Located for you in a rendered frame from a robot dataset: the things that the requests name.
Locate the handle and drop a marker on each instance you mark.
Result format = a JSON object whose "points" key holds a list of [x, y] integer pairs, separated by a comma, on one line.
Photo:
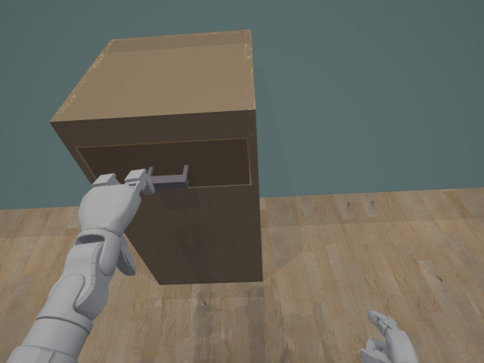
{"points": [[169, 182]]}

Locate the robot left hand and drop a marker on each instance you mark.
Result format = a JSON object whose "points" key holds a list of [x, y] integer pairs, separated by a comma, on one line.
{"points": [[112, 206]]}

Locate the drawer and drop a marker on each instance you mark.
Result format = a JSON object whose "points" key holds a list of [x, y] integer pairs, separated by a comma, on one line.
{"points": [[221, 161]]}

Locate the robot right hand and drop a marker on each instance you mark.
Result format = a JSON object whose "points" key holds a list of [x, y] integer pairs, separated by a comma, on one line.
{"points": [[398, 347]]}

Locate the robot left forearm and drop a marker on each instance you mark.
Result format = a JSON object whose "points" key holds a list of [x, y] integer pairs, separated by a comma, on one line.
{"points": [[77, 298]]}

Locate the cabinet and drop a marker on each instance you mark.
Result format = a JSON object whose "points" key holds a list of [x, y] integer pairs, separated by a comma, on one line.
{"points": [[177, 88]]}

